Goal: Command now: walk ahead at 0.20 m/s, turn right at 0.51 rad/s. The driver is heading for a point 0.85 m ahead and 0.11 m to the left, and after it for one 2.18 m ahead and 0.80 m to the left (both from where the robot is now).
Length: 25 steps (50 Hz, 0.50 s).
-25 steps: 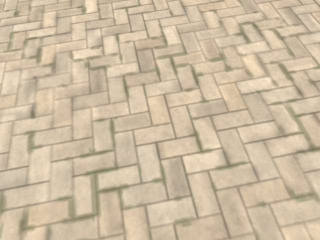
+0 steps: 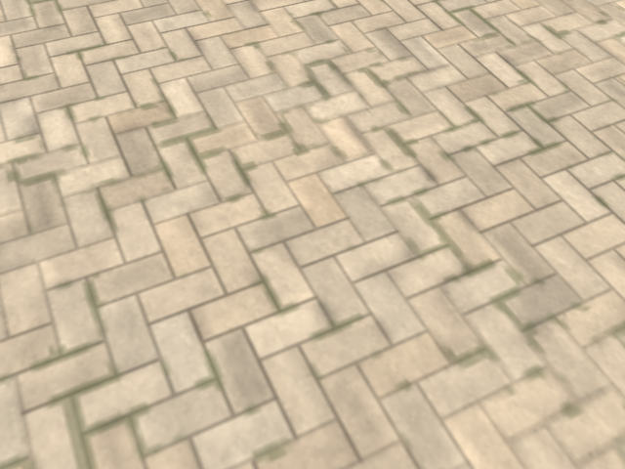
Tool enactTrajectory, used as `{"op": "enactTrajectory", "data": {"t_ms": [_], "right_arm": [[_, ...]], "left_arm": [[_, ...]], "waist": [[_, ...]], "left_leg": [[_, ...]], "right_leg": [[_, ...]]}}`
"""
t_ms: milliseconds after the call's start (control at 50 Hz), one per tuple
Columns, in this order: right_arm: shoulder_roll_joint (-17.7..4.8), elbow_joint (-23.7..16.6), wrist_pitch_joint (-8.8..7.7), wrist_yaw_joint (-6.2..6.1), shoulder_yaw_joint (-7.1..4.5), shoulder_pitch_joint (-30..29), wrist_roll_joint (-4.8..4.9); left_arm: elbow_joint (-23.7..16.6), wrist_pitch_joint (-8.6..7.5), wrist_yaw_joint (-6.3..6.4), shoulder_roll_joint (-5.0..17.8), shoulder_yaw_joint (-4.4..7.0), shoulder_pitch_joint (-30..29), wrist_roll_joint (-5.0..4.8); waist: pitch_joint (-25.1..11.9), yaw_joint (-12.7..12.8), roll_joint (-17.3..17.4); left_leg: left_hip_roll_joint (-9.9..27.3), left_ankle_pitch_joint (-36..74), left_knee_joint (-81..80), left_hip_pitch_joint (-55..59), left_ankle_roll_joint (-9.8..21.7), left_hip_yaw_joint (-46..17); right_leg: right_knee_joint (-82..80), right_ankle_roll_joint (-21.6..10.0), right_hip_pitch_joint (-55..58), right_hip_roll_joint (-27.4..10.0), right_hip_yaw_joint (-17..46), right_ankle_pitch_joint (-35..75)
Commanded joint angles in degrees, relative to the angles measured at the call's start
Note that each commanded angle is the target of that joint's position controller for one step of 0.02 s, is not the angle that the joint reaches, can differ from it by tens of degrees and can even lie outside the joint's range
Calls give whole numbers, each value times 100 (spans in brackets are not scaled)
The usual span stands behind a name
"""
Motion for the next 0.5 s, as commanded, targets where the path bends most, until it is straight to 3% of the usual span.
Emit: {"op": "enactTrajectory", "data": {"t_ms": [20,40,80,120,180,280,320,360,380,400,420,440,460,480,500], "right_arm": [[-904,-368,-150,0,-222,-211,-66],[-767,-396,-200,48,-183,-337,-42],[-685,-369,-289,111,-166,-180,-11],[-698,-162,-379,195,-195,328,-11],[-817,91,-490,224,-257,886,14],[-885,327,-540,285,-291,1126,38],[-917,434,-521,323,-306,1248,15],[-1004,498,-485,340,-329,1227,43],[-993,502,-461,334,-320,1093,89],[-839,494,-463,332,-265,1057,110],[-508,263,-468,343,-139,833,108],[-159,-18,-494,363,-62,886,131],[-726,110,-427,319,-203,668,8],[-672,126,-450,393,-204,585,42],[-583,187,-467,446,-177,585,73]], "left_arm": [[-458,-177,-90,763,184,-166,156],[-318,-181,-159,699,158,159,159],[-187,-191,-264,574,100,317,173],[-264,-225,-300,442,28,6,157],[-351,-269,-291,450,-15,-454,140],[-535,-369,-349,246,-191,-1151,126],[-593,-405,-342,231,-230,-1276,100],[-548,-474,-287,281,-225,-944,80],[-372,-536,-233,275,-213,-418,97],[-69,-618,-154,472,-131,375,147],[77,-686,-65,891,-33,1355,259],[184,-677,-3,1649,130,1751,164],[159,-656,4,1239,36,1389,81],[53,-664,-20,872,-85,862,59],[16,-686,-44,606,-163,552,58]], "waist": [[328,172,791],[205,301,812],[172,191,931],[352,-55,830],[429,-337,821],[458,-543,1043],[499,-583,1144],[413,-336,1109],[266,-7,907],[-208,320,483],[-992,786,-394],[-1028,704,-1766],[-473,570,-649],[-86,302,-346],[73,130,-246]], "left_leg": [[1907,-2415,-2113,127,668,-2336],[1617,-2009,-2062,241,543,-1855],[1346,-1708,-2063,426,560,-1340],[1376,-1483,-2088,782,654,-1243],[1486,-954,-2078,1405,762,-1126],[1476,-256,-1990,1077,818,-654],[1486,117,-1805,816,842,-550],[1626,888,-1454,596,845,-572],[1533,1332,-1004,348,747,-397],[1229,1831,-53,-51,593,-61],[842,750,1629,-840,371,398],[-38,-1555,3102,-2602,205,610],[319,-1402,3795,-2928,305,-12],[554,-820,3794,-2857,349,-133],[694,-418,3590,-2629,303,-101]], "right_leg": [[1925,35,-1262,-287,100,-42],[2295,76,-1151,-301,22,183],[2749,123,-1255,-375,-158,375],[2593,171,-1629,-440,-104,548],[1851,300,-1886,-559,-135,653],[178,326,-876,-958,-1010,521],[-325,176,-265,-892,-1265,197],[-773,-54,486,-778,-1395,256],[-1251,-162,1261,-678,-1417,607],[-1422,-268,2473,-698,-1198,680],[-1890,-499,3678,-2026,341,-599],[-2677,-1080,4281,-3280,2860,-1287],[-2591,-1130,3701,-3154,2630,-1214],[-2561,-1025,3159,-2829,1888,-765],[-2709,-885,2726,-2513,1290,-121]]}}
Keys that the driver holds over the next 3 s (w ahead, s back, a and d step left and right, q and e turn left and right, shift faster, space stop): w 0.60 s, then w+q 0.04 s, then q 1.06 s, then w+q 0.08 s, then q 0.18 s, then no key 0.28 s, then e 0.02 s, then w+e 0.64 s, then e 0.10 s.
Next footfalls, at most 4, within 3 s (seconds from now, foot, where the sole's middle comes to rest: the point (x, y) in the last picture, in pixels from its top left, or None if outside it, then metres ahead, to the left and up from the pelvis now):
0.40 right None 0.17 -0.15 -0.78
0.88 left None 0.48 -0.02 -0.78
1.46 right None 0.47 -0.19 -0.78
1.98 left None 0.38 0.01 -0.78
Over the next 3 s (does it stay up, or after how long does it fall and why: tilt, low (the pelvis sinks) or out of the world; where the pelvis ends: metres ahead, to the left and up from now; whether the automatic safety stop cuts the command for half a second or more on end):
stays up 0.68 0.03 0.00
